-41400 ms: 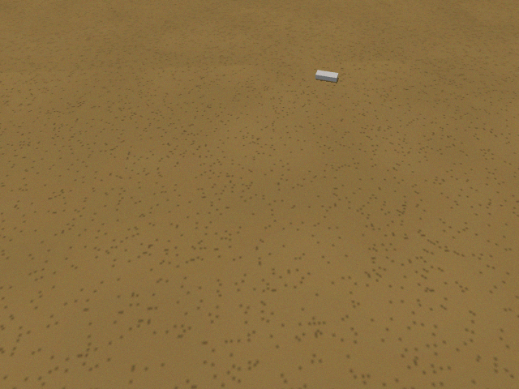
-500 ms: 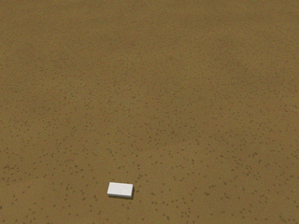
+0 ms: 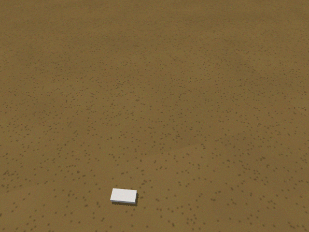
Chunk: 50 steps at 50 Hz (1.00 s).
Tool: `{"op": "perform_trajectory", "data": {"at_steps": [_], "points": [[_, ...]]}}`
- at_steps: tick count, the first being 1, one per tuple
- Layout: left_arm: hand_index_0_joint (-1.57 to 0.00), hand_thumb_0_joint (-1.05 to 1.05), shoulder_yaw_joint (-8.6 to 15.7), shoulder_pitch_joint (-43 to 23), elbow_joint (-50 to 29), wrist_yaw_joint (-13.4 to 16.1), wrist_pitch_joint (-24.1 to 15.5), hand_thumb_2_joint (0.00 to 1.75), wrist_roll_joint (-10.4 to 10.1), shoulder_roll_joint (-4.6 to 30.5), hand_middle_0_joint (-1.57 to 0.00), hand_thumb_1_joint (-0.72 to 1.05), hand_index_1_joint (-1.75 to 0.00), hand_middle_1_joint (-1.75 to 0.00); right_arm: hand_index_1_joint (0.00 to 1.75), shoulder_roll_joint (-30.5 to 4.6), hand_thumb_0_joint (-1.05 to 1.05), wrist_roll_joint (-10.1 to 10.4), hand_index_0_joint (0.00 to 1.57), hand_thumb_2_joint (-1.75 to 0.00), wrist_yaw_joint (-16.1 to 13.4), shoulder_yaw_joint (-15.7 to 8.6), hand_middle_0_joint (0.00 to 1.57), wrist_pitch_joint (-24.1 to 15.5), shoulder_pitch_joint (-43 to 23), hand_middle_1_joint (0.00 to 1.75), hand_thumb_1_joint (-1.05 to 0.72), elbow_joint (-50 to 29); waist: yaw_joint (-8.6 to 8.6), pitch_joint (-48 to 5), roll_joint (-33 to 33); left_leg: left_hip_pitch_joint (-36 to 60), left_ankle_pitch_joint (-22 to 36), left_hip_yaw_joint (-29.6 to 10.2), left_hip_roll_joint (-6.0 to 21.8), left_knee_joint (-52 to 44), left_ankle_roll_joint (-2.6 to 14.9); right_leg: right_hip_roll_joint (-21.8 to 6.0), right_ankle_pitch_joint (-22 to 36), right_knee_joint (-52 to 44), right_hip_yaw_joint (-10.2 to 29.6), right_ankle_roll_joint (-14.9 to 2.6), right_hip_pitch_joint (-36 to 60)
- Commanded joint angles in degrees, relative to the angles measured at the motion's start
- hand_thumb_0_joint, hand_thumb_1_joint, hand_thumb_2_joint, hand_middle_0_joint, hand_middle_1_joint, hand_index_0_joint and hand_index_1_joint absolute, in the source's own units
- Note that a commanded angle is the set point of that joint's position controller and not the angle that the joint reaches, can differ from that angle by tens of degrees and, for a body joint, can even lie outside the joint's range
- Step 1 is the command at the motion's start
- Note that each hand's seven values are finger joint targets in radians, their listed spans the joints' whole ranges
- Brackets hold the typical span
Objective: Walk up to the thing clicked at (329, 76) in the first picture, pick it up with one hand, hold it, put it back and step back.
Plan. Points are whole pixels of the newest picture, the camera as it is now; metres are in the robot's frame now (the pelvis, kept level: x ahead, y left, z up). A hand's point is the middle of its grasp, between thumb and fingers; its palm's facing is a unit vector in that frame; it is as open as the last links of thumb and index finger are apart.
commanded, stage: stand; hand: left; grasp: from above
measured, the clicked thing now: (124, 195) +0.46 +0.25 -0.77
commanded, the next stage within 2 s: step back in 0.10 s
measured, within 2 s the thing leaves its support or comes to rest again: neither
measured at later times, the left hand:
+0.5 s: hand out of the picture +0.09 +0.32 -0.18, palm faces +0.00 -0.93 -0.35, open 7.4 cm
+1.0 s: hand out of the picture -0.06 +0.30 -0.16, palm faces -0.06 -0.91 -0.40, open 7.4 cm
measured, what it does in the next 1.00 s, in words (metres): walks backwards: right foot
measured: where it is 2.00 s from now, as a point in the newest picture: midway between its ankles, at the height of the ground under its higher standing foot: outside the picture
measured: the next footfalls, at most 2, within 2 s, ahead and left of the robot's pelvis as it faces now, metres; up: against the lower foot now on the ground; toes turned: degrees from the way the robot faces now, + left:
right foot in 0.84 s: -0.11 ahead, -0.08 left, +0.00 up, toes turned -2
left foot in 1.20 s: -0.20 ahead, +0.16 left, +0.00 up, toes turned -2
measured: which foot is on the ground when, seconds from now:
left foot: down 0.00-0.86, up 0.88-1.00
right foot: down 0.00-0.40, up 0.42-0.82, down 0.84-1.00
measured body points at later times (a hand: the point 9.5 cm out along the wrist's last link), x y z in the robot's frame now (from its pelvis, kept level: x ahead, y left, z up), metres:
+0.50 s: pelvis -0.06 +0.05 -0.02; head +0.02 +0.08 +0.42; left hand +0.09 +0.36 -0.16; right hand +0.01 -0.27 -0.13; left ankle -0.05 +0.15 -0.75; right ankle -0.05 -0.11 -0.69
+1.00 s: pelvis -0.17 +0.04 -0.02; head -0.12 +0.02 +0.43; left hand -0.06 +0.34 -0.13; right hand -0.08 -0.29 -0.14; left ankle -0.16 +0.17 -0.68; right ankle -0.15 -0.08 -0.75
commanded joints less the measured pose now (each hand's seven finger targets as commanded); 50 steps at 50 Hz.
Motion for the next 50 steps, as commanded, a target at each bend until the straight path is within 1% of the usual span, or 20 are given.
{"op": "perform_trajectory", "data": {"at_steps": [1, 4, 5, 8, 12, 16, 18, 19, 20, 21, 23, 25, 35, 38, 41, 42, 43, 44, 46, 50], "points": [[-0.20, 0.00, 2.2, -2.2, -3.4, 0.9, -1.4, 0.90, 0.1, 12.1, -0.20, 0.90, -0.30, -0.30, 0.30, -11.3, 0.00, 0.0, 0.20, -0.90, -0.4, -2.1, 0.20, -1.0, -2.1, 0.30, -0.90, -3.1, -0.07, -3.3, 0.0, -0.6, 5.4, -3.9, 5.2, -3.0, 2.86, -6.5, 4.3, -4.4, 5.3, -1.13, -0.6], [-0.20, 0.00, 2.1, -1.9, -3.5, 0.8, -1.5, 0.90, 0.1, 12.1, -0.20, 0.90, -0.30, -0.30, 0.30, -11.8, 0.00, 0.1, 0.20, -0.90, -0.4, -2.1, 0.20, -1.1, -2.6, 0.30, -0.90, -3.2, 0.12, -3.6, 0.6, 0.1, 6.3, -3.8, 5.3, -2.7, 2.89, -6.6, 5.2, -4.3, 5.6, -1.24, -0.3], [-0.20, 0.00, 4.7, -2.0, -4.6, 0.9, -0.6, 0.90, -1.3, 17.2, -0.20, 0.90, -0.30, -0.30, 0.30, -15.6, 0.00, 0.8, 0.20, -0.90, 0.0, -3.4, 0.20, -0.2, -4.2, 0.30, -0.90, -5.5, -0.26, 2.6, -0.6, -5.5, 16.5, -3.9, 4.1, 4.6, 3.93, -6.2, 16.8, 1.0, 6.3, -1.99, -4.7], [-0.20, 0.00, 5.5, -1.2, -7.8, 1.1, -0.1, 0.90, -1.4, 17.3, -0.20, 0.90, -0.30, -0.30, 0.30, -13.5, 0.00, 2.0, 0.20, -0.90, 0.0, -3.8, 0.20, 0.8, -1.3, 0.30, -0.90, -8.2, -0.81, -4.7, -3.6, -4.7, 15.4, -0.2, 0.2, 16.0, 3.71, -10.4, 26.6, 3.0, 8.0, -7.47, -3.0], [-0.20, 0.00, 6.2, -6.1, -13.5, 1.4, 0.7, 0.90, 0.7, 18.4, -0.20, 0.90, -0.30, -0.30, 0.30, -12.9, 0.00, 1.1, 0.20, -0.90, 0.4, -5.3, 0.20, 3.2, 2.2, 0.30, -0.90, -11.5, -1.56, -6.2, -11.1, -10.3, -21.7, -3.4, -3.3, 37.6, 5.14, -20.3, 25.9, 4.0, 14.4, -16.26, -9.2], [-0.20, 0.00, 5.5, -7.9, -16.7, 1.8, 1.3, 0.90, 0.9, 16.9, -0.20, 0.90, -0.30, -0.30, 0.30, -12.8, 0.00, 1.3, 0.20, -0.90, 0.4, -5.5, 0.20, 2.7, 5.9, 0.30, -0.90, -13.2, -2.35, -6.2, -10.9, -13.1, -14.4, -2.1, -1.6, 23.7, 4.94, -15.6, 26.4, 12.0, 10.6, -11.52, -4.1], [-0.20, 0.00, 5.0, -7.1, -17.5, 1.4, 2.4, 0.90, -0.4, 16.2, -0.20, 0.90, -0.30, -0.30, 0.30, -12.8, 0.00, 0.0, 0.20, -0.90, 0.3, -5.9, 0.20, 1.7, 6.7, 0.30, -0.90, -13.0, -2.55, -6.6, -5.3, -7.5, 6.0, 0.7, -2.1, 6.5, 4.28, -10.5, 21.8, 20.3, 6.6, -7.60, -4.6], [-0.20, 0.00, 4.5, -4.9, -18.0, 1.4, 3.0, 0.90, -1.3, 13.1, -0.20, 0.90, -0.30, -0.30, 0.30, -16.2, 0.00, -1.4, 0.20, -0.90, 0.1, -6.8, 0.20, 1.1, 4.7, 0.30, -0.90, -14.4, -0.88, -6.1, 3.6, -4.5, 21.2, -10.5, 5.4, 3.4, 5.55, -3.3, 10.0, 27.6, 4.7, -3.90, -10.7], [-0.20, 0.00, 4.2, -4.0, -18.6, 1.7, 3.4, 0.90, -1.5, 10.7, -0.20, 0.90, -0.30, -0.30, 0.30, -21.2, 0.00, -1.3, 0.20, -0.90, 0.1, -7.5, 0.20, 0.6, 3.4, 0.30, -0.90, -15.5, -0.21, -5.4, 12.7, 1.1, 38.1, -22.4, 14.5, 4.2, 10.56, 7.1, -22.6, 34.3, 5.9, -2.32, -22.0], [-0.20, 0.00, 4.8, -4.8, -18.0, 2.6, 3.5, 0.90, -0.9, 12.9, -0.20, 0.90, -0.30, -0.30, 0.30, -23.9, 0.00, -0.5, 0.20, -0.90, 0.0, -8.1, 0.20, 0.5, 4.7, 0.30, -0.90, -16.0, -3.28, -7.6, 13.2, -1.8, 38.7, -27.1, 18.3, 4.5, 14.86, 7.5, -29.3, 41.7, 13.6, -1.83, -19.9], [-0.20, 0.00, 5.0, -4.4, -17.0, 2.9, 3.8, 0.90, -1.2, 14.0, -0.20, 0.90, -0.30, -0.30, 0.30, -18.9, 0.00, -0.4, 0.20, -0.90, -0.8, -7.0, 0.20, 0.6, -0.4, 0.30, -0.90, -17.2, -0.95, -7.0, 7.1, 0.2, 34.4, -16.9, 13.0, 7.1, 12.68, 6.8, -23.0, 48.8, 16.3, -2.45, -22.7], [-0.20, 0.00, 4.9, -0.5, -16.3, 2.7, 3.7, 0.90, -1.5, 14.2, -0.20, 0.90, -0.30, -0.30, 0.30, -16.5, 0.00, -0.6, 0.20, -0.90, -1.5, -6.5, 0.20, 0.5, -1.7, 0.30, -0.90, -18.5, 1.07, -7.1, 9.5, 3.5, 33.3, -11.5, 10.0, 9.1, 10.85, 6.5, -17.4, 49.7, 14.6, -1.90, -25.3], [-0.20, 0.00, 6.0, 0.7, -19.1, 1.6, 2.6, 0.90, 0.2, 13.2, -0.20, 0.90, -0.30, -0.30, 0.30, -17.1, 0.00, -0.3, 0.20, -0.90, -2.0, -6.8, 0.20, 0.5, 3.5, 0.30, -0.90, -20.5, -2.74, -7.2, 6.8, 5.2, 27.2, -13.8, 15.2, 10.0, 17.63, 3.5, -19.1, 34.4, 8.5, 0.24, -20.6], [-0.20, 0.00, 6.3, 4.2, -18.1, 0.9, 2.1, 0.90, 0.4, 12.8, -0.20, 0.90, -0.30, -0.30, 0.30, -17.6, 0.00, -0.2, 0.20, -0.90, -1.7, -6.4, 0.20, 0.8, 0.7, 0.30, -0.90, -21.4, -1.30, -8.7, 7.4, 0.9, 17.7, -12.4, 13.7, 10.9, 15.44, 1.9, -15.4, 22.5, 5.5, -0.97, -13.9], [-0.20, 0.00, 6.8, 10.0, -16.3, 0.7, 1.1, 0.90, 1.3, 13.5, -0.20, 0.90, -0.30, -0.30, 0.30, -16.4, 0.00, 0.7, 0.20, -0.90, -1.1, -5.7, 0.20, 1.5, -1.4, 0.30, -0.90, -21.5, 1.67, -8.3, 4.1, -11.7, 6.0, -7.5, 9.0, 15.8, 8.88, -0.4, -0.5, 6.2, 7.5, -4.10, -1.6], [-0.20, 0.00, 7.9, 8.2, -17.5, 0.7, 0.8, 0.90, 1.9, 18.0, -0.20, 0.90, -0.30, -0.30, 0.30, -13.9, 0.00, 1.0, 0.20, -0.90, -0.9, -5.0, 0.20, 1.7, -0.5, 0.30, -0.90, -21.9, 0.28, -5.8, -7.5, -22.6, -6.5, -4.1, 1.9, 23.5, 4.76, -9.9, 0.6, 3.0, 22.6, -7.87, -0.1], [-0.20, 0.00, 8.8, 4.8, -19.4, 0.5, 1.1, 0.90, 1.1, 23.5, -0.20, 0.90, -0.30, -0.30, 0.30, -13.6, 0.00, 1.2, 0.20, -0.90, -1.5, -5.4, 0.20, 2.0, -3.2, 0.30, -0.90, -22.1, 3.01, -1.8, -17.2, -20.6, -25.8, -1.0, -7.4, 38.6, 2.86, -21.4, 1.7, -3.3, 34.0, -18.43, -14.1], [-0.20, 0.00, 8.5, 1.5, -21.7, 0.7, 0.7, 0.90, 1.7, 22.7, -0.20, 0.90, -0.30, -0.30, 0.30, -14.9, 0.00, 0.6, 0.20, -0.90, -1.6, -5.9, 0.20, 2.2, -2.9, 0.30, -0.90, -21.1, 2.00, 1.3, -13.5, -18.4, -26.7, -7.2, -6.9, 47.6, 2.42, -22.7, 6.0, -2.6, 36.1, -20.04, -19.2], [-0.20, 0.00, 7.1, -2.5, -22.2, 1.3, 0.6, 0.90, 0.7, 16.8, -0.20, 0.90, -0.30, -0.30, 0.30, -13.8, 0.00, 1.6, 0.20, -0.90, -1.2, -5.3, 0.20, 2.0, 2.5, 0.30, -0.90, -18.7, -1.34, 0.3, -5.8, -19.6, -19.3, -9.7, -8.8, 50.5, 2.63, -13.1, 15.6, 2.7, 19.8, -14.29, -14.0], [-0.20, 0.00, 6.9, 0.2, -24.1, 1.6, 0.9, 0.90, 1.4, 14.9, -0.20, 0.90, -0.30, -0.30, 0.30, -14.4, 0.00, 1.1, 0.20, -0.90, -1.7, -4.8, 0.20, 1.3, 3.5, 0.30, -0.90, -18.9, 1.48, -3.9, -7.0, -22.5, -20.2, -5.9, -8.5, 45.1, 1.15, -11.8, 20.8, 6.9, 15.8, -13.30, -2.3]]}}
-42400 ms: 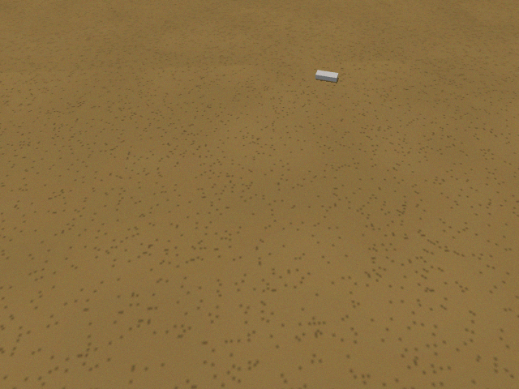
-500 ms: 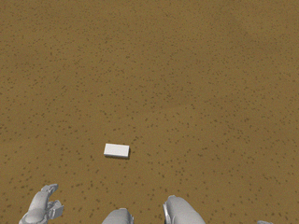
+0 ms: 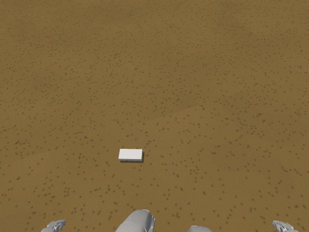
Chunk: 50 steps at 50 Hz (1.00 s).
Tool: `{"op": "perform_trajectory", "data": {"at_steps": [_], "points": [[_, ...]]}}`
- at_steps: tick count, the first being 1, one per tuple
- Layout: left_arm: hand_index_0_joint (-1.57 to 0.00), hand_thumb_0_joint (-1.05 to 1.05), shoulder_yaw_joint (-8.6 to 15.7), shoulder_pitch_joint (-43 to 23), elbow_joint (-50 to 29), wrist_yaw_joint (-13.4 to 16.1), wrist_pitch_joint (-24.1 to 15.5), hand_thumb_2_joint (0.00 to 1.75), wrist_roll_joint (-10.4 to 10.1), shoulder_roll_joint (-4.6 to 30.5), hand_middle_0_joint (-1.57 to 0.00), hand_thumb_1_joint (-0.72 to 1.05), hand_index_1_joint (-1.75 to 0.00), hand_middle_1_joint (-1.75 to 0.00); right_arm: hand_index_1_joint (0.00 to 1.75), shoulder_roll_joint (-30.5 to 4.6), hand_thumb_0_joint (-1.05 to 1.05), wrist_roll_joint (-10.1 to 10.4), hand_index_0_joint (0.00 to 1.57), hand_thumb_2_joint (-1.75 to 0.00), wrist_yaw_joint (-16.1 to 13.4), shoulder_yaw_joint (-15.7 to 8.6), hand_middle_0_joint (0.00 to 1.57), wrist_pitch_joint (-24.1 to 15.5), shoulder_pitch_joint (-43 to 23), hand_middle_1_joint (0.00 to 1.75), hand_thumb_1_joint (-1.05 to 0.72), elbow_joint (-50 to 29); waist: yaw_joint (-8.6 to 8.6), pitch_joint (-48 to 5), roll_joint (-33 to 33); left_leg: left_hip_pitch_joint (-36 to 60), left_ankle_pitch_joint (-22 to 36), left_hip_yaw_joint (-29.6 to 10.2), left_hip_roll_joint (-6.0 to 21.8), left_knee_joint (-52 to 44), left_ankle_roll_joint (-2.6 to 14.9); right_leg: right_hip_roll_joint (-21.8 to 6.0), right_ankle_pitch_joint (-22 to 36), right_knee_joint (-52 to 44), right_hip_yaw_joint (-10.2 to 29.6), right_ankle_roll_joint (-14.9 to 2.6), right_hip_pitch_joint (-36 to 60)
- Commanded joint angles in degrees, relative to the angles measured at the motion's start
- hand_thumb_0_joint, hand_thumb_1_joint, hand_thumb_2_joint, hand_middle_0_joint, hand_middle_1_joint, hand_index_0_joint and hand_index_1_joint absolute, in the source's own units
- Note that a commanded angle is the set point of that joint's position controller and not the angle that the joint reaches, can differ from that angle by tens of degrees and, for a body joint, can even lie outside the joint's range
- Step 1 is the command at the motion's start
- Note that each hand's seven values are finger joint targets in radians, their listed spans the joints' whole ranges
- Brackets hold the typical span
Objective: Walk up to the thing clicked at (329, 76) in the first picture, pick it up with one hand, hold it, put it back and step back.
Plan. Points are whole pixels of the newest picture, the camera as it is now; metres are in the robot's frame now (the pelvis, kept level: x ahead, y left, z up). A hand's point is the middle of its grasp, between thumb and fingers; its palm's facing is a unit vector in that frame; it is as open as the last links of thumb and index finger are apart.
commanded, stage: step back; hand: left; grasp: from above
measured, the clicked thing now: (130, 154) +0.62 +0.25 -0.75
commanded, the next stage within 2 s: none
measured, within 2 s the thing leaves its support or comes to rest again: neither
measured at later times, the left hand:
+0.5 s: hand out of the picture -0.08 +0.29 -0.16, palm faces +0.01 -0.93 -0.37, open 7.4 cm
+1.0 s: hand out of the picture -0.22 +0.25 -0.15, palm faces +0.07 -0.91 -0.40, open 7.4 cm
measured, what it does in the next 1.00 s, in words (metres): walks backwards: left foot, then right foot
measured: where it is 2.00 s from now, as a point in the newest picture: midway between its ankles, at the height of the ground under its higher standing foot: outside the picture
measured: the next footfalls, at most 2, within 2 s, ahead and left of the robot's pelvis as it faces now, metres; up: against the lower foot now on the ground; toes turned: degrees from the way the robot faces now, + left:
left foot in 0.20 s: -0.04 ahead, +0.13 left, +0.00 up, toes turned +2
right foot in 0.62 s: -0.21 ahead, -0.15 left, +0.00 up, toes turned +0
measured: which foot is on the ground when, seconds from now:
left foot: up 0.00-0.18, down 0.20-0.64, up 0.66-0.94, down 0.96-1.00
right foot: down 0.00-0.22, up 0.24-0.60, down 0.62-0.98, up 1.00-1.00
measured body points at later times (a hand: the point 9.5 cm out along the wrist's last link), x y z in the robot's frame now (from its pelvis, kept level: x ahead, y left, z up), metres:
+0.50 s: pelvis -0.16 +0.01 +0.00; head -0.11 +0.04 +0.44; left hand -0.08 +0.34 -0.13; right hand -0.03 -0.30 -0.09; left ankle -0.08 +0.12 -0.73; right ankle -0.21 -0.15 -0.65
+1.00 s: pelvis -0.34 -0.02 -0.01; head -0.28 -0.01 +0.43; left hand -0.22 +0.30 -0.12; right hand -0.26 -0.34 -0.13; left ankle -0.35 +0.09 -0.73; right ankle -0.25 -0.15 -0.72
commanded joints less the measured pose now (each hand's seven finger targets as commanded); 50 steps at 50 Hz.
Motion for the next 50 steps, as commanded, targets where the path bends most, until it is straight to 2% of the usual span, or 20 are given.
{"op": "perform_trajectory", "data": {"at_steps": [1, 4, 8, 9, 10, 11, 12, 15, 24, 30, 31, 32, 33, 36, 43, 46, 47, 48, 49, 50], "points": [[-0.20, 0.00, 4.1, -1.7, -7.8, 1.7, -1.9, 0.90, 0.4, 13.9, -0.20, 0.90, -0.30, -0.30, 0.30, -9.9, 0.00, -0.3, 0.20, -0.90, -0.8, -2.5, 0.20, -1.4, 1.1, 0.30, -0.90, -4.2, 1.45, -9.9, -8.2, -2.4, -2.4, 0.4, 0.7, -2.5, -1.04, -13.9, 26.3, -9.5, 11.6, -11.95, 9.9], [-0.20, 0.00, 4.1, 0.4, -8.3, 2.0, -1.6, 0.90, 0.4, 14.8, -0.20, 0.90, -0.30, -0.30, 0.30, -9.3, 0.00, -0.6, 0.20, -0.90, -0.7, -2.4, 0.20, -1.7, 1.2, 0.30, -0.90, -5.0, 2.47, -11.6, -11.2, -0.3, -2.8, 2.8, 3.1, -13.9, -0.89, -15.1, 29.7, -7.7, 12.4, -12.11, 13.9], [-0.20, 0.00, 3.6, -3.6, -9.8, 1.3, -0.5, 0.90, -0.7, 15.8, -0.20, 0.90, -0.30, -0.30, 0.30, -8.9, 0.00, -1.2, 0.20, -0.90, 0.0, -3.2, 0.20, -2.2, 8.6, 0.30, -0.90, -2.0, -1.93, -13.9, -10.2, 13.8, 12.1, 7.7, 4.4, -37.0, 1.15, -12.2, 20.2, -2.6, 9.0, -7.93, 6.1], [-0.20, 0.00, 3.0, -2.8, -10.1, 1.1, -0.2, 0.90, -0.8, 14.3, -0.20, 0.90, -0.30, -0.30, 0.30, -10.8, 0.00, -1.8, 0.20, -0.90, 0.0, -3.9, 0.20, -2.5, 8.1, 0.30, -0.90, -2.3, -1.91, -13.3, -5.8, 16.9, 15.9, 1.7, 7.6, -40.0, 2.82, -9.4, 12.7, -0.2, 7.8, -4.72, -0.1], [-0.20, 0.00, 2.6, -2.5, -10.5, 1.0, -0.1, 0.90, -1.0, 12.0, -0.20, 0.90, -0.30, -0.30, 0.30, -15.7, 0.00, -2.8, 0.20, -0.90, 0.1, -5.1, 0.20, -2.7, 7.4, 0.30, -0.90, -3.0, -1.94, -12.6, 6.5, 19.7, 20.9, -15.3, 20.2, -43.1, 7.60, -1.6, -2.7, 9.4, 3.8, -1.19, -10.6], [-0.20, 0.00, 3.7, -7.2, -11.0, 1.9, -0.2, 0.90, -1.1, 13.6, -0.20, 0.90, -0.30, -0.30, 0.30, -21.2, 0.00, -2.4, 0.20, -0.90, 0.5, -5.9, 0.20, -2.4, 4.5, 0.30, -0.90, -4.2, -4.77, -10.1, 13.8, 8.6, 26.1, -24.8, 29.1, -47.2, 16.26, 5.1, -20.6, 22.0, 3.4, 0.40, -10.0], [-0.20, 0.00, 4.2, -8.1, -9.7, 2.3, -0.1, 0.90, -0.4, 14.1, -0.20, 0.90, -0.30, -0.30, 0.30, -19.8, 0.00, -2.6, 0.20, -0.90, 0.2, -5.7, 0.20, -2.8, 2.5, 0.30, -0.90, -4.4, -4.33, -7.9, 9.2, 4.7, 27.0, -25.4, 29.8, -47.0, 17.83, 5.5, -20.4, 31.4, 10.2, 0.04, -8.9], [-0.20, 0.00, 4.1, 0.2, -6.4, 2.0, 0.1, 0.90, -1.7, 12.9, -0.20, 0.90, -0.30, -0.30, 0.30, -13.5, 0.00, -2.3, 0.20, -0.90, -0.7, -3.5, 0.20, -3.0, -4.0, 0.30, -0.90, -5.6, 1.30, -8.1, 5.4, 10.1, 35.1, -9.2, 21.4, -41.5, 12.39, 6.2, -12.2, 39.8, 11.0, -0.14, -13.1], [-0.20, 0.00, 4.0, 1.6, -6.3, 0.9, -0.1, 0.90, -0.7, 12.1, -0.20, 0.90, -0.30, -0.30, 0.30, -13.4, 0.00, -2.0, 0.20, -0.90, -0.8, -4.3, 0.20, -2.5, 1.3, 0.30, -0.90, -6.8, -3.15, -12.1, 8.7, 22.0, 30.3, -7.7, 22.5, -39.8, 15.17, 2.8, -13.5, 21.6, 4.9, 3.87, -10.2], [-0.20, 0.00, 4.7, 13.4, 0.2, -0.2, -0.6, 0.90, -0.2, 12.1, -0.20, 0.90, -0.30, -0.30, 0.30, -14.6, 0.00, -1.7, 0.20, -0.90, -0.3, -4.6, 0.20, -0.6, -2.9, 0.30, -0.90, -7.7, 1.47, -14.8, 10.2, 6.8, 12.5, -3.5, 17.9, -36.8, 7.67, 0.8, -2.5, -9.9, -2.0, -0.89, 9.8], [-0.20, 0.00, 5.5, 12.4, -0.7, -0.2, -0.9, 0.90, 0.8, 15.0, -0.20, 0.90, -0.30, -0.30, 0.30, -11.4, 0.00, -1.2, 0.20, -0.90, -0.1, -3.6, 0.20, -0.5, -1.2, 0.30, -0.90, -7.9, 0.86, -12.3, 0.9, -2.1, 4.6, -1.2, 12.6, -29.2, 4.05, -4.8, -8.1, -13.2, 9.4, -2.64, 10.6], [-0.20, 0.00, 6.9, 8.3, -3.5, -0.2, -0.8, 0.90, 1.1, 21.8, -0.20, 0.90, -0.30, -0.30, 0.30, -8.2, 0.00, -0.7, 0.20, -0.90, -0.6, -3.1, 0.20, -0.8, -4.7, 0.30, -0.90, -9.8, 2.98, -7.8, -16.6, -7.7, -3.1, 3.7, 1.2, -15.1, 0.48, -17.9, -15.7, -21.0, 27.0, -9.61, -0.5], [-0.20, 0.00, 7.3, 2.6, -6.2, 0.1, -0.8, 0.90, 1.1, 25.3, -0.20, 0.90, -0.30, -0.30, 0.30, -11.1, 0.00, -1.3, 0.20, -0.90, -1.4, -4.4, 0.20, -0.6, -5.2, 0.30, -0.90, -9.5, 3.33, -3.4, -17.1, -3.0, -5.8, -1.4, 3.1, -2.4, -1.07, -26.3, -16.7, -25.0, 33.8, -16.29, -14.8], [-0.20, 0.00, 5.1, -7.6, -8.2, 1.0, -1.4, 0.90, 1.0, 16.9, -0.20, 0.90, -0.30, -0.30, 0.30, -11.0, 0.00, -0.7, 0.20, -0.90, -0.8, -4.1, 0.20, -0.8, 2.0, 0.30, -0.90, -5.6, -3.20, -2.8, -8.4, 0.0, 3.2, -1.9, -0.5, 5.4, -0.32, -13.9, -0.9, -16.7, 12.1, -9.36, -13.6], [-0.20, 0.00, 4.5, 0.6, -7.9, 2.2, -1.0, 0.90, 0.9, 15.6, -0.20, 0.90, -0.30, -0.30, 0.30, -8.8, 0.00, -1.6, 0.20, -0.90, -0.8, -2.9, 0.20, -1.8, 1.9, 0.30, -0.90, -6.1, 2.59, -10.1, -12.4, -0.7, -3.0, 4.4, 3.7, -16.5, -0.72, -15.5, 26.6, -6.0, 9.6, -10.33, 11.0], [-0.20, 0.00, 4.0, -1.7, -8.8, 1.9, 0.1, 0.90, -0.5, 15.5, -0.20, 0.90, -0.30, -0.30, 0.30, -8.1, 0.00, -1.8, 0.20, -0.90, -0.7, -3.3, 0.20, -2.4, 8.6, 0.30, -0.90, -2.9, -0.66, -14.2, -10.2, 9.4, 13.3, 9.0, 4.2, -41.7, 0.62, -12.7, 28.4, 3.1, 6.3, -7.26, 12.8], [-0.20, 0.00, 3.1, -1.9, -9.3, 1.6, 0.4, 0.90, -0.6, 13.8, -0.20, 0.90, -0.30, -0.30, 0.30, -9.7, 0.00, -2.1, 0.20, -0.90, -0.9, -4.0, 0.20, -2.6, 9.1, 0.30, -0.90, -2.5, -0.71, -14.5, -7.7, 14.8, 21.5, 4.4, 7.1, -42.4, 1.70, -11.4, 21.9, 4.3, 6.1, -4.57, 5.9], [-0.20, 0.00, 2.5, -0.2, -9.4, 1.3, 0.6, 0.90, -0.9, 11.5, -0.20, 0.90, -0.30, -0.30, 0.30, -14.2, 0.00, -2.8, 0.20, -0.90, -0.9, -5.1, 0.20, -2.6, 8.2, 0.30, -0.90, -2.8, 0.45, -13.9, 2.8, 20.2, 28.1, -10.6, 17.9, -43.1, 5.69, -5.3, 5.8, 11.0, 2.5, -1.49, -6.3], [-0.20, 0.00, 3.0, -4.8, -10.8, 2.0, 0.5, 0.90, -1.5, 12.8, -0.20, 0.90, -0.30, -0.30, 0.30, -21.5, 0.00, -2.1, 0.20, -0.90, -0.3, -6.0, 0.20, -2.2, 4.4, 0.30, -0.90, -4.6, -2.28, -12.7, 14.3, 12.4, 35.8, -21.4, 28.2, -44.3, 15.63, 2.2, -19.4, 20.7, -1.2, 0.41, -8.9], [-0.20, 0.00, 3.8, -7.7, -9.8, 2.4, 0.7, 0.90, -0.5, 14.1, -0.20, 0.90, -0.30, -0.30, 0.30, -20.6, 0.00, -2.6, 0.20, -0.90, -0.5, -6.2, 0.20, -2.6, 4.2, 0.30, -0.90, -4.7, -3.90, -10.3, 10.8, 6.8, 35.6, -24.7, 30.4, -44.7, 18.64, 2.2, -21.7, 30.3, 6.2, 0.54, -7.7]]}}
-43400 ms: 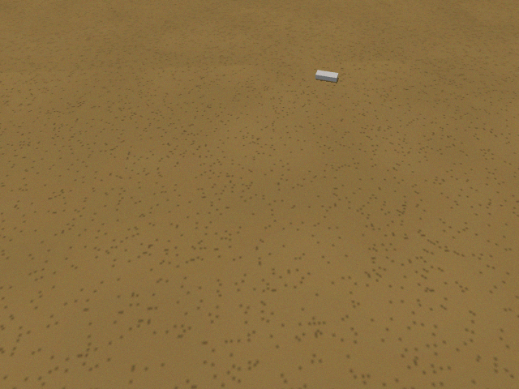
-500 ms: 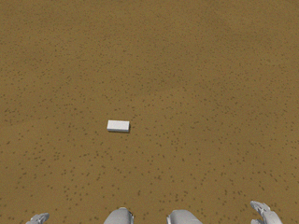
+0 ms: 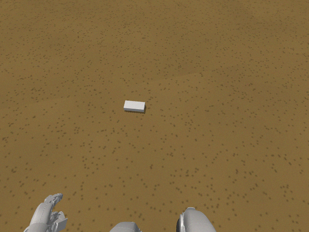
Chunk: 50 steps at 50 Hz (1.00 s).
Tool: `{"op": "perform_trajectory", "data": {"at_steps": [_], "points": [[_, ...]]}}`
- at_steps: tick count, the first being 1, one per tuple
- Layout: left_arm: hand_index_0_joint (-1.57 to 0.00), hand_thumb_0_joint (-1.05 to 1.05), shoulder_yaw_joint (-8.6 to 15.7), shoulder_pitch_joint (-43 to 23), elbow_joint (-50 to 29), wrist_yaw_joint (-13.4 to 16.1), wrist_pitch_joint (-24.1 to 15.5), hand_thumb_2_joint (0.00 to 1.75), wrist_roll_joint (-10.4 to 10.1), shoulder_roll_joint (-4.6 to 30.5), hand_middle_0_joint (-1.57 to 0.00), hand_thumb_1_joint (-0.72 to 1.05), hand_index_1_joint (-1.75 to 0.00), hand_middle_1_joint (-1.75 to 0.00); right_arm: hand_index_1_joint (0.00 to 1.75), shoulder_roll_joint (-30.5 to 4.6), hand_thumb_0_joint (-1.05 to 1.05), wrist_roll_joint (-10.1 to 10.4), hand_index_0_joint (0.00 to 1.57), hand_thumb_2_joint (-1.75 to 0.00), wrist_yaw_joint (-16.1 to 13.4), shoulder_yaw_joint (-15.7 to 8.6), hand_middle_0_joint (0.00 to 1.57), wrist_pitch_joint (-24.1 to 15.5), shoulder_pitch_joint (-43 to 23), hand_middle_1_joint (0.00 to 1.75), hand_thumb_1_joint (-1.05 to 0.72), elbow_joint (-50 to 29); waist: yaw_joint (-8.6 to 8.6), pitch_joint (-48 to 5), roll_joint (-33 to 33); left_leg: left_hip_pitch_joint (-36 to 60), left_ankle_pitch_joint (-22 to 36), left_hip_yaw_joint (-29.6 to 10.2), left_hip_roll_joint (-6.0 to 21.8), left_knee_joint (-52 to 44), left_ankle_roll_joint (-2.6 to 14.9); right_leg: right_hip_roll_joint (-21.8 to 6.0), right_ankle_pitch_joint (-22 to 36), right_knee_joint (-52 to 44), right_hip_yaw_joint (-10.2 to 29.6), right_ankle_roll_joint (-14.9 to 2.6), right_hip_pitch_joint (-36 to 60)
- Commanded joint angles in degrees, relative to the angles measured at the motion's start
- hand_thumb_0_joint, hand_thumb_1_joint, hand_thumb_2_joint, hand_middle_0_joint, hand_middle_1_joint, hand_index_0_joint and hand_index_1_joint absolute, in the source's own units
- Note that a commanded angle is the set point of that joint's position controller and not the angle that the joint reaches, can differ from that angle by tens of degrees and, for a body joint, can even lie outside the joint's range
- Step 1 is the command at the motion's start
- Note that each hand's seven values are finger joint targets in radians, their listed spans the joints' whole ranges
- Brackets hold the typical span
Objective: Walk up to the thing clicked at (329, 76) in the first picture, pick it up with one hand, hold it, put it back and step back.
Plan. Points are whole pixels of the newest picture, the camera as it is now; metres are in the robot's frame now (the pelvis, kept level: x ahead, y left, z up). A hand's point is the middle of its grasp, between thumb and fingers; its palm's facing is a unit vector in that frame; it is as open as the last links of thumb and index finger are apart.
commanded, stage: step back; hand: left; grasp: from above
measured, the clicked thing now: (134, 106) +0.98 +0.20 -0.73
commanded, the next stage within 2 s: stand in 1.42 s
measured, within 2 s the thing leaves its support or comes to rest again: neither
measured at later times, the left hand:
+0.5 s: hand out of the picture -0.08 +0.24 -0.13, palm faces +0.00 -0.91 -0.41, open 7.4 cm
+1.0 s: hand out of the picture -0.06 +0.24 -0.13, palm faces +0.05 -0.93 -0.38, open 7.4 cm
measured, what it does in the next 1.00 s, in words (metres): walks backwards: right foot, then left foot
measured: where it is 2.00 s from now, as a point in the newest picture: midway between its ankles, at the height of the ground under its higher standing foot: outside the picture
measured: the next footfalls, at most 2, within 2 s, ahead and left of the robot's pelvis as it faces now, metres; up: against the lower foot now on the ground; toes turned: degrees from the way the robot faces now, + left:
right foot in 0.28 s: -0.08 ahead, -0.15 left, +0.00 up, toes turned -1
left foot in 0.56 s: -0.09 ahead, +0.10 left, +0.00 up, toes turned -3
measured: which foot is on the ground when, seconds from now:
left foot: down 0.00-0.30, up 0.32-0.54, down 0.56-0.82, up 0.84-1.00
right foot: up 0.00-0.26, down 0.28-1.00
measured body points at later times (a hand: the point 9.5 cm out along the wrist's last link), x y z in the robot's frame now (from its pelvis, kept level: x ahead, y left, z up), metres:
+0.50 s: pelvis -0.14 -0.03 +0.01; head -0.12 -0.05 +0.46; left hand -0.08 +0.29 -0.10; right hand -0.06 -0.36 -0.12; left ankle -0.11 +0.11 -0.69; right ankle -0.13 -0.15 -0.71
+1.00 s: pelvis -0.12 -0.03 +0.02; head -0.10 -0.04 +0.47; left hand -0.06 +0.28 -0.10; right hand -0.04 -0.35 -0.11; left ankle -0.09 +0.11 -0.69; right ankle -0.12 -0.15 -0.71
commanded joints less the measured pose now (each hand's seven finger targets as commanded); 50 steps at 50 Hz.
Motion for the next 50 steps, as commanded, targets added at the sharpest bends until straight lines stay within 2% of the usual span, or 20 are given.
{"op": "perform_trajectory", "data": {"at_steps": [1, 5, 9, 12, 13, 14, 15, 19, 24, 27, 28, 30, 31, 34, 39, 40, 41, 42, 43, 50], "points": [[-0.20, 0.00, 3.7, -1.8, -3.8, 1.3, -0.3, 0.90, -0.2, 11.1, -0.20, 0.90, -0.30, -0.30, 0.30, -19.5, 0.00, -0.2, 0.20, -0.90, -1.0, -4.8, 0.20, -2.3, -2.1, 0.30, -0.90, -5.8, -1.47, -11.6, 9.4, -5.1, 32.2, -23.2, 23.6, -15.6, 15.55, 8.5, -16.0, 26.0, 11.0, -0.98, 0.6], [-0.20, 0.00, 3.4, 5.7, -0.2, 0.7, -0.7, 0.90, -0.7, 10.0, -0.20, 0.90, -0.30, -0.30, 0.30, -15.5, 0.00, -0.4, 0.20, -0.90, -1.3, -3.3, 0.20, -1.9, -7.6, 0.30, -0.90, -6.9, 2.14, -11.8, 11.7, -0.7, 31.6, -13.7, 19.1, -11.5, 13.62, 8.1, -11.0, 25.3, 7.7, 0.38, -0.4], [-0.20, 0.00, 2.9, 3.3, 0.0, -0.3, -2.5, 0.90, 0.1, 9.2, -0.20, 0.90, -0.30, -0.30, 0.30, -15.7, 0.00, -0.9, 0.20, -0.90, -0.9, -3.8, 0.20, -1.6, -3.1, 0.30, -0.90, -5.7, -2.11, -14.5, 13.9, 6.5, 15.9, -13.4, 17.0, -11.4, 12.13, 5.9, -10.2, 0.9, 2.1, 0.82, 2.5], [-0.20, 0.00, 2.9, 10.1, 5.3, -0.3, -4.0, 0.90, 0.6, 8.2, -0.20, 0.90, -0.30, -0.30, 0.30, -16.6, 0.00, -0.1, 0.20, -0.90, -0.1, -3.7, 0.20, -0.3, -5.2, 0.30, -0.90, -5.3, 1.02, -16.8, 14.7, 2.0, 8.6, -9.4, 14.6, -6.7, 9.09, 7.4, 0.5, -22.8, -2.6, -1.29, 14.7], [-0.20, 0.00, 3.7, 11.1, 6.5, 0.0, -4.6, 0.90, 1.3, 10.5, -0.20, 0.90, -0.30, -0.30, 0.30, -13.4, 0.00, 0.1, 0.20, -0.90, 0.0, -2.7, 0.20, -0.2, -4.2, 0.30, -0.90, -5.1, 1.02, -16.5, 9.9, -6.1, 6.6, -7.2, 12.1, -0.2, 6.14, 4.4, 1.7, -24.5, 4.6, -2.34, 20.8], [-0.20, 0.00, 4.9, 10.6, 5.9, 0.1, -5.1, 0.90, 2.0, 15.1, -0.20, 0.90, -0.30, -0.30, 0.30, -9.5, 0.00, 0.5, 0.20, -0.90, 0.1, -1.4, 0.20, -0.4, -4.0, 0.30, -0.90, -6.3, 0.77, -13.4, -3.5, -20.0, -5.7, -4.6, 4.4, 7.9, 1.90, -5.8, -5.5, -26.9, 22.9, -5.44, 22.7], [-0.20, 0.00, 5.7, 5.9, 3.8, 0.2, -4.8, 0.90, 1.8, 20.9, -0.20, 0.90, -0.30, -0.30, 0.30, -11.4, 0.00, 0.5, 0.20, -0.90, -0.8, -2.4, 0.20, -0.3, -9.0, 0.30, -0.90, -7.2, 3.63, -10.7, -8.0, -14.4, -13.8, -8.5, 3.0, 14.5, -0.22, -17.9, -12.1, -30.2, 33.3, -14.51, 3.8], [-0.20, 0.00, 4.1, -0.3, 3.3, 0.2, -5.8, 0.90, 1.5, 14.1, -0.20, 0.90, -0.30, -0.30, 0.30, -12.2, 0.00, 0.9, 0.20, -0.90, -0.2, -2.6, 0.20, -1.3, -4.4, 0.30, -0.90, -3.0, -0.36, -6.4, -2.4, -12.6, -4.5, -8.1, 1.3, 19.9, -0.66, -8.6, -2.0, -24.5, 16.4, -10.06, 4.6], [-0.20, 0.00, 4.2, 4.7, 5.0, -0.5, -6.0, 0.90, 1.9, 14.9, -0.20, 0.90, -0.30, -0.30, 0.30, -11.4, 0.00, -0.3, 0.20, -0.90, 1.4, -2.6, 0.20, -2.4, -6.1, 0.30, -0.90, -2.1, 3.25, -6.6, -6.3, -10.6, -8.8, -3.5, 3.1, 3.6, -1.55, -8.8, -17.7, -26.7, 17.5, -10.04, 10.1], [-0.20, 0.00, 3.1, 3.1, 5.0, -1.0, -5.0, 0.90, 1.3, 14.2, -0.20, 0.90, -0.30, -0.30, 0.30, -10.8, 0.00, -0.2, 0.20, -0.90, 1.5, -3.1, 0.20, -3.5, -1.7, 0.30, -0.90, 0.7, 0.29, -8.4, -5.1, 3.5, -3.0, 0.0, 2.1, -13.1, 0.06, -7.4, -13.0, -22.3, 13.2, -8.32, 5.2], [-0.20, 0.00, 2.2, 4.4, 5.2, -1.1, -4.8, 0.90, 1.2, 11.8, -0.20, 0.90, -0.30, -0.30, 0.30, -11.6, 0.00, -0.3, 0.20, -0.90, 1.3, -3.7, 0.20, -3.9, -0.1, 0.30, -0.90, 1.6, -0.20, -9.4, -1.6, 9.6, -1.2, -2.8, 2.6, -16.2, 0.99, -4.7, -9.9, -17.9, 9.5, -6.36, 2.4], [-0.20, 0.00, 2.0, 1.1, 6.4, -1.1, -5.0, 0.90, -0.3, 10.4, -0.20, 0.90, -0.30, -0.30, 0.30, -17.7, 0.00, -0.5, 0.20, -0.90, 1.4, -4.6, 0.20, -4.2, 0.1, 0.30, -0.90, 1.7, -1.24, -9.9, 11.1, 3.0, -28.0, -29.5, 19.0, -24.8, 10.13, 4.7, -11.0, -2.0, -1.5, -1.29, -1.5], [-0.20, 0.00, 2.5, 1.6, 6.3, -1.1, -5.1, 0.90, 0.1, 12.1, -0.20, 0.90, -0.30, -0.30, 0.30, -18.3, 0.00, -0.6, 0.20, -0.90, 1.5, -4.8, 0.20, -4.4, -1.4, 0.30, -0.90, 0.7, -1.11, -7.5, 10.3, -0.6, -27.8, -31.1, 21.4, -26.6, 12.46, 3.5, -11.0, 3.7, 0.7, -1.23, -0.7], [-0.20, 0.00, 2.2, 4.1, 7.7, -1.5, -5.9, 0.90, -0.2, 10.5, -0.20, 0.90, -0.30, -0.30, 0.30, -15.5, 0.00, -0.7, 0.20, -0.90, 1.2, -3.9, 0.20, -5.0, -2.9, 0.30, -0.90, 0.9, -0.15, -6.0, 11.8, 1.8, -12.4, -22.5, 17.5, -23.5, 10.41, 2.1, -7.9, -0.3, 1.2, -1.45, -0.9], [-0.20, 0.00, 2.9, 9.4, 11.5, -1.0, -6.7, 0.90, 0.7, 9.8, -0.20, 0.90, -0.30, -0.30, 0.30, -12.6, 0.00, 0.3, 0.20, -0.90, 1.7, -3.1, 0.20, -2.9, -4.7, 0.30, -0.90, 0.3, 2.67, -9.1, 11.6, -10.1, -9.3, -11.0, 10.8, -13.7, 4.94, 7.2, 1.2, -18.6, -4.3, -1.80, 21.3], [-0.20, 0.00, 3.3, 11.3, 11.7, -0.6, -6.9, 0.90, 1.1, 10.8, -0.20, 0.90, -0.30, -0.30, 0.30, -10.4, 0.00, 0.5, 0.20, -0.90, 1.5, -2.4, 0.20, -2.8, -4.5, 0.30, -0.90, -0.4, 3.61, -10.3, 7.3, -14.5, -8.0, -8.8, 8.5, -7.4, 3.11, 3.7, -0.6, -21.6, 1.9, -2.78, 26.8], [-0.20, 0.00, 4.3, 13.5, 12.0, -0.2, -7.2, 0.90, 1.6, 15.6, -0.20, 0.90, -0.30, -0.30, 0.30, -7.7, 0.00, 0.6, 0.20, -0.90, 1.2, -1.8, 0.20, -2.8, -6.7, 0.30, -0.90, -1.5, 5.72, -9.7, -3.8, -23.5, -10.7, -5.6, 0.3, 6.3, 0.79, -8.3, -14.3, -29.7, 22.4, -7.26, 27.2], [-0.20, 0.00, 4.8, 10.7, 10.6, -0.3, -7.3, 0.90, 1.6, 18.3, -0.20, 0.90, -0.30, -0.30, 0.30, -10.2, 0.00, 0.1, 0.20, -0.90, 0.5, -2.5, 0.20, -2.6, -6.8, 0.30, -0.90, -1.3, 4.68, -6.1, -3.1, -21.2, -13.2, -6.4, 2.3, 14.5, 0.22, -18.3, -21.6, -34.7, 31.0, -12.32, 17.7], [-0.20, 0.00, 4.7, 7.4, 9.0, -0.3, -7.7, 0.90, 1.2, 17.9, -0.20, 0.90, -0.30, -0.30, 0.30, -12.0, 0.00, 0.2, 0.20, -0.90, 0.4, -3.0, 0.20, -2.9, -4.1, 0.30, -0.90, -0.4, 2.98, -4.7, 0.3, -20.0, -10.8, -8.9, 4.2, 16.5, 0.15, -19.2, -17.3, -33.7, 30.5, -14.32, 15.7], [-0.20, 0.00, 2.4, 1.3, 8.1, -0.3, -7.9, 0.90, 0.3, 13.2, -0.20, 0.90, -0.30, -0.30, 0.30, -8.7, 0.00, 0.3, 0.20, -0.90, 1.4, -2.4, 0.20, -3.9, -0.9, 0.30, -0.90, 2.9, 0.00, -10.1, -5.1, -2.4, -0.1, 0.9, 5.4, -1.9, -0.74, -9.5, 26.5, -20.6, 4.9, -8.89, 12.2]]}}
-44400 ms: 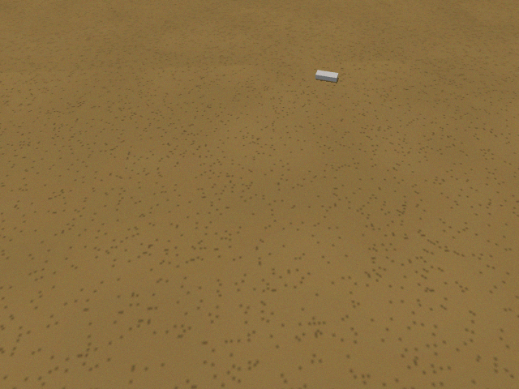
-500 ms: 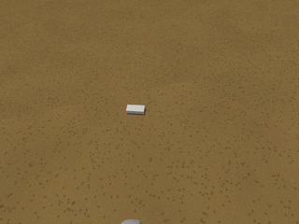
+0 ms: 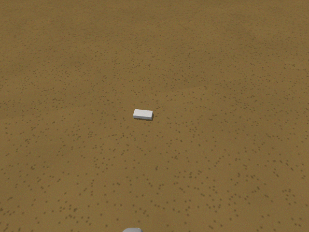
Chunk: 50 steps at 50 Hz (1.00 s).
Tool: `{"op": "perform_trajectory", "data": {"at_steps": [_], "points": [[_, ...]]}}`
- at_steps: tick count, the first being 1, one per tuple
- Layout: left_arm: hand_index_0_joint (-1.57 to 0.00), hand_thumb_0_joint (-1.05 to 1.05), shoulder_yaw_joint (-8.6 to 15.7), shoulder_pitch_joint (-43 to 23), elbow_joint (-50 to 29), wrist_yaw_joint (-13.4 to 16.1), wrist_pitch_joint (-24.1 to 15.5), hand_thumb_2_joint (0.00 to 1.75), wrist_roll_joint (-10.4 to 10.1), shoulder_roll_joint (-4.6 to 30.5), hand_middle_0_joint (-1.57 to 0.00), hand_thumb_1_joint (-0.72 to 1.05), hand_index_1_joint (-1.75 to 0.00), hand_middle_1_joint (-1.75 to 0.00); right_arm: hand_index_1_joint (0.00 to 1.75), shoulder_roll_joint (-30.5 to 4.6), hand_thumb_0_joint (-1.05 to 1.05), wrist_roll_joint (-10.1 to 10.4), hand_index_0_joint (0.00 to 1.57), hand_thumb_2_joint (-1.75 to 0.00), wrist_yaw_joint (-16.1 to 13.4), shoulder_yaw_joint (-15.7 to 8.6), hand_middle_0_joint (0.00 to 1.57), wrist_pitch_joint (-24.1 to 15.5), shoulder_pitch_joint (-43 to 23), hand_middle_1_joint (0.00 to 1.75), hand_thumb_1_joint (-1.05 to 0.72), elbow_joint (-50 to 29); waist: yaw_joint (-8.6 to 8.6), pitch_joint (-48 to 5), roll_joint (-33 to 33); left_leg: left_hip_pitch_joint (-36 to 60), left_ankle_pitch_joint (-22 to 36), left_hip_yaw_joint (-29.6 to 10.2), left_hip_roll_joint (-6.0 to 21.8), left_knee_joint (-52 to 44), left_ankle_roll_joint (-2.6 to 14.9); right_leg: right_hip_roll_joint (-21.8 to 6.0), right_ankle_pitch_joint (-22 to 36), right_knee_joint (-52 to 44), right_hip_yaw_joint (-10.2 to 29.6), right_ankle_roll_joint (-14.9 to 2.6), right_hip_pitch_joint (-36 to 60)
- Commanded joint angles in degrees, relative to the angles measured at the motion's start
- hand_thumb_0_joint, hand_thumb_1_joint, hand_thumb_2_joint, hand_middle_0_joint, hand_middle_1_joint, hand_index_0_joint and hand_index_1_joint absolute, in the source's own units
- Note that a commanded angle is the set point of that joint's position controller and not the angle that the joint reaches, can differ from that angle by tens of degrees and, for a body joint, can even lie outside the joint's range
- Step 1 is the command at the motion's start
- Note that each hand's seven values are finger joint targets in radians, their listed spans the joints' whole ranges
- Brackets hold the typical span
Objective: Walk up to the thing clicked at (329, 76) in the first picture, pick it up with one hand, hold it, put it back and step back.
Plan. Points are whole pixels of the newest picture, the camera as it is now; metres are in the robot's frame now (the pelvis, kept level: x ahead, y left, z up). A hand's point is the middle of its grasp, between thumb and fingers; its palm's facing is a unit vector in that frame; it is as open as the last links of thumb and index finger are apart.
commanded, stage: step back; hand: left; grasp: from above
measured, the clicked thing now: (143, 114) +1.10 +0.21 -0.75
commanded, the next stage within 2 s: stand in 0.42 s
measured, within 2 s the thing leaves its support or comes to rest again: neither
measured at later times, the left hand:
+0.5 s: hand out of the picture +0.12 +0.27 -0.15, palm faces -0.03 -0.94 -0.34, open 7.4 cm
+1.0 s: hand out of the picture +0.11 +0.27 -0.14, palm faces -0.07 -0.94 -0.33, open 7.4 cm
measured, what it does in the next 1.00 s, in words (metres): steps on the spot: left foot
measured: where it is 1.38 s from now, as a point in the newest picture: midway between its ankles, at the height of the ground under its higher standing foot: outside the picture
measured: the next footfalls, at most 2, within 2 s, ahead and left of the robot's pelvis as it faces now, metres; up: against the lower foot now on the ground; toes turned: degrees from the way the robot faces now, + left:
left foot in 0.06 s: +0.10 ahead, +0.14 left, +0.00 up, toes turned +1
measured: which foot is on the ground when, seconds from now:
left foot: up 0.00-0.04, down 0.06-1.00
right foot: down 0.00-1.00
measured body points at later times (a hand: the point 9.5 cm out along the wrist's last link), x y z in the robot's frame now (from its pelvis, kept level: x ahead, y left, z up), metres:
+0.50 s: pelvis +0.03 +0.02 +0.01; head +0.05 +0.02 +0.46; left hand +0.12 +0.32 -0.12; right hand +0.15 -0.27 -0.11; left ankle +0.06 +0.14 -0.73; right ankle +0.00 -0.12 -0.73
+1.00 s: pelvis +0.02 +0.02 +0.02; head +0.04 +0.02 +0.47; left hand +0.11 +0.32 -0.12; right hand +0.08 -0.29 -0.12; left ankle +0.06 +0.14 -0.73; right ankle +0.00 -0.12 -0.73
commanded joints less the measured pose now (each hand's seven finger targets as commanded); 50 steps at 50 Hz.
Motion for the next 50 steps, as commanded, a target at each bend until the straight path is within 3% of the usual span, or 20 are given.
{"op": "perform_trajectory", "data": {"at_steps": [1, 2, 3, 4, 5, 6, 7, 9, 11, 12, 15, 20, 21, 23, 26, 31, 37, 41, 47, 50], "points": [[-0.20, 0.00, 2.9, -5.5, -4.6, 1.2, -0.7, 0.90, -0.8, 15.7, -0.20, 0.90, -0.30, -0.30, 0.30, -7.2, 0.00, 0.2, 0.20, -0.90, -0.3, -2.0, 0.20, -1.8, 0.0, 0.30, -0.90, -2.3, -1.93, -3.7, -9.6, 8.3, 11.1, 5.6, -0.1, -15.0, 0.28, -12.0, 26.5, -3.3, 7.7, -6.98, -2.5], [-0.20, 0.00, 2.4, -5.1, -4.5, 1.2, -0.1, 0.90, -1.2, 14.8, -0.20, 0.90, -0.30, -0.30, 0.30, -7.2, 0.00, 0.0, 0.20, -0.90, -0.6, -2.2, 0.20, -1.9, 0.0, 0.30, -0.90, -1.7, -2.25, -3.9, -7.9, 10.8, 17.9, 5.4, -0.7, -18.1, 0.58, -10.0, 26.4, -0.2, 6.2, -5.15, -3.7], [-0.20, 0.00, 1.8, -4.4, -5.0, 1.3, 0.3, 0.90, -1.3, 13.2, -0.20, 0.90, -0.30, -0.30, 0.30, -8.5, 0.00, -0.2, 0.20, -0.90, -0.9, -2.5, 0.20, -2.0, 0.0, 0.30, -0.90, -1.6, -2.38, -5.8, -5.1, 14.3, 25.2, 2.9, 1.4, -19.0, 1.78, -8.2, 24.8, 3.0, 5.1, -3.33, -4.7], [-0.20, 0.00, 1.2, -3.5, -5.3, 1.3, 0.7, 0.90, -1.7, 11.6, -0.20, 0.90, -0.30, -0.30, 0.30, -11.1, 0.00, -0.3, 0.20, -0.90, -1.3, -2.8, 0.20, -2.4, -0.7, 0.30, -0.90, -2.1, -1.73, -8.1, 0.9, 15.7, 31.2, -5.9, 8.7, -19.8, 4.13, -4.5, 17.2, 6.6, 3.6, -0.96, -6.8], [-0.20, 0.00, 1.7, -2.9, -4.0, 1.5, 1.4, 0.90, -2.5, 12.2, -0.20, 0.90, -0.30, -0.30, 0.30, -13.9, 0.00, 0.4, 0.20, -0.90, -1.3, -2.7, 0.20, -2.3, -3.5, 0.30, -0.90, -2.9, -0.90, -9.0, 3.8, 9.4, 27.9, -13.2, 14.5, -21.2, 10.30, -0.4, 2.2, 9.7, 2.7, 0.16, -3.6], [-0.20, 0.00, 1.6, -2.9, -3.0, 1.6, 1.8, 0.90, -2.1, 12.3, -0.20, 0.90, -0.30, -0.30, 0.30, -14.6, 0.00, 0.7, 0.20, -0.90, -1.3, -2.9, 0.20, -2.1, -5.8, 0.30, -0.90, -3.2, -0.70, -7.6, 4.7, 5.9, 24.4, -15.1, 16.8, -22.7, 12.55, -0.4, -5.9, 9.0, 3.0, -0.39, -0.9], [-0.20, 0.00, 1.2, -2.8, -2.4, 1.7, 1.7, 0.90, -1.8, 11.7, -0.20, 0.90, -0.30, -0.30, 0.30, -13.8, 0.00, 0.6, 0.20, -0.90, -1.4, -2.4, 0.20, -1.9, -7.5, 0.30, -0.90, -2.7, 0.01, -7.7, 4.4, 5.9, 23.7, -12.9, 16.0, -22.3, 11.52, -0.6, -5.3, 6.1, 3.8, -0.84, -0.4], [-0.20, 0.00, 1.2, -0.6, -0.6, 1.7, 1.0, 0.90, -1.3, 12.5, -0.20, 0.90, -0.30, -0.30, 0.30, -12.0, 0.00, 0.7, 0.20, -0.90, -1.4, -1.5, 0.20, -1.4, -9.9, 0.30, -0.90, -2.6, 0.94, -7.7, 5.2, 4.8, 24.7, -6.9, 11.5, -18.3, 6.54, -2.8, 4.8, -0.9, 5.7, -1.65, 2.7], [-0.20, 0.00, 1.6, -2.7, -0.3, 1.5, 0.5, 0.90, -1.2, 14.7, -0.20, 0.90, -0.30, -0.30, 0.30, -9.8, 0.00, 1.0, 0.20, -0.90, -1.4, -0.9, 0.20, -1.3, -10.4, 0.30, -0.90, -1.9, -0.67, -7.3, 2.4, 5.3, 23.1, -1.8, 6.7, -16.0, 2.72, -5.9, 12.6, -3.9, 10.2, -2.72, 2.5], [-0.20, 0.00, 1.6, -4.5, -0.4, 1.4, 0.5, 0.90, -1.4, 14.9, -0.20, 0.90, -0.30, -0.30, 0.30, -9.5, 0.00, 1.0, 0.20, -0.90, -1.4, -0.7, 0.20, -1.3, -10.0, 0.30, -0.90, -1.0, -1.38, -7.6, 1.8, 7.9, 22.9, -1.4, 6.5, -17.1, 2.08, -6.5, 14.0, -3.9, 10.6, -2.80, 1.0], [-0.20, 0.00, 0.9, -5.3, 0.8, 1.6, 0.5, 0.90, -1.3, 13.8, -0.20, 0.90, -0.30, -0.30, 0.30, -9.9, 0.00, 1.0, 0.20, -0.90, -1.2, -0.7, 0.20, -1.5, -12.4, 0.30, -0.90, 0.2, -1.02, -8.8, 1.2, 10.7, 27.0, -1.7, 7.9, -18.1, 3.17, -5.1, 17.3, -4.5, 8.1, -1.59, 2.1], [-0.20, 0.00, 0.7, -6.9, 2.0, 1.4, 0.7, 0.90, -1.2, 13.2, -0.20, 0.90, -0.30, -0.30, 0.30, -9.1, 0.00, 1.0, 0.20, -0.90, -1.1, -0.5, 0.20, -1.3, -14.4, 0.30, -0.90, 1.8, -1.24, -7.0, -0.3, 11.3, 23.0, -0.5, 7.7, -21.3, 2.42, -5.2, 15.4, -8.1, 8.4, -1.24, 2.5], [-0.20, 0.00, -0.8, -6.5, 3.1, 1.0, 0.5, 0.90, -1.6, 11.1, -0.20, 0.90, -0.30, -0.30, 0.30, -9.0, 0.00, 1.4, 0.20, -0.90, -0.7, 0.0, 0.20, -1.3, -13.1, 0.30, -0.90, 2.3, -1.67, -8.1, -1.1, 13.2, 23.4, -1.1, 6.9, -22.1, 2.23, -6.5, 14.8, -11.1, 9.4, -0.79, 3.3], [-0.20, 0.00, -0.8, -8.2, 3.1, 1.0, 0.3, 0.90, -1.5, 12.1, -0.20, 0.90, -0.30, -0.30, 0.30, -8.7, 0.00, 1.4, 0.20, -0.90, -0.5, 0.0, 0.20, -1.4, -13.5, 0.30, -0.90, 2.8, -2.17, -7.9, -2.1, 16.3, 25.1, -0.7, 7.0, -23.5, 1.81, -6.3, 14.7, -12.6, 9.2, -0.34, 2.1], [-0.20, 0.00, -0.9, -8.3, 3.7, 1.2, 0.2, 0.90, -1.6, 12.2, -0.20, 0.90, -0.30, -0.30, 0.30, -8.9, 0.00, 1.2, 0.20, -0.90, -0.4, 0.1, 0.20, -1.8, -13.4, 0.30, -0.90, 3.4, -1.71, -9.9, -1.5, 18.3, 32.5, -0.3, 7.5, -24.0, 1.78, -6.7, 21.0, -12.1, 8.2, 0.12, 5.5], [-0.20, 0.00, -0.9, -9.2, 4.9, 1.0, 0.5, 0.90, -1.5, 12.3, -0.20, 0.90, -0.30, -0.30, 0.30, -8.5, 0.00, 1.3, 0.20, -0.90, -0.4, 0.4, 0.20, -1.7, -13.8, 0.30, -0.90, 4.3, -1.68, -5.7, -1.9, 15.7, 24.1, -0.7, 7.2, -27.8, 1.07, -6.6, 12.0, -15.5, 8.4, 0.31, 4.5], [-0.20, 0.00, -1.0, -8.7, 5.4, 0.9, 0.5, 0.90, -1.2, 12.2, -0.20, 0.90, -0.30, -0.30, 0.30, -8.8, 0.00, 1.2, 0.20, -0.90, -0.2, 0.4, 0.20, -1.6, -13.4, 0.30, -0.90, 5.1, -1.59, -4.6, -1.6, 15.2, 19.9, -0.8, 7.0, -29.5, 0.59, -6.6, 8.1, -17.2, 8.3, 0.30, 3.5], [-0.20, 0.00, -1.2, -9.1, 5.1, 0.9, 0.3, 0.90, -1.3, 12.3, -0.20, 0.90, -0.30, -0.30, 0.30, -9.0, 0.00, 1.2, 0.20, -0.90, -0.2, 0.5, 0.20, -1.7, -12.5, 0.30, -0.90, 5.4, -1.80, -6.3, -1.6, 15.9, 22.1, -0.4, 7.1, -28.6, 0.69, -7.2, 10.9, -17.2, 8.6, 0.19, 4.7], [-0.20, 0.00, -1.2, -8.7, 5.1, 0.8, 0.6, 0.90, -1.3, 12.6, -0.20, 0.90, -0.30, -0.30, 0.30, -8.8, 0.00, 1.1, 0.20, -0.90, -0.3, 0.7, 0.20, -1.6, -11.0, 0.30, -0.90, 5.9, -2.04, -4.9, -1.6, 15.0, 19.4, -0.7, 7.1, -29.7, 0.32, -6.7, 7.6, -17.4, 8.4, 0.09, 3.4], [-0.20, 0.00, -1.2, -8.3, 5.0, 0.9, 0.6, 0.90, -1.5, 12.6, -0.20, 0.90, -0.30, -0.30, 0.30, -9.0, 0.00, 1.1, 0.20, -0.90, -0.3, 0.8, 0.20, -1.6, -10.4, 0.30, -0.90, 5.9, -1.97, -6.4, -1.6, 15.7, 23.5, -0.5, 7.4, -28.7, 0.69, -7.0, 11.2, -16.9, 8.6, 0.08, 4.7]]}}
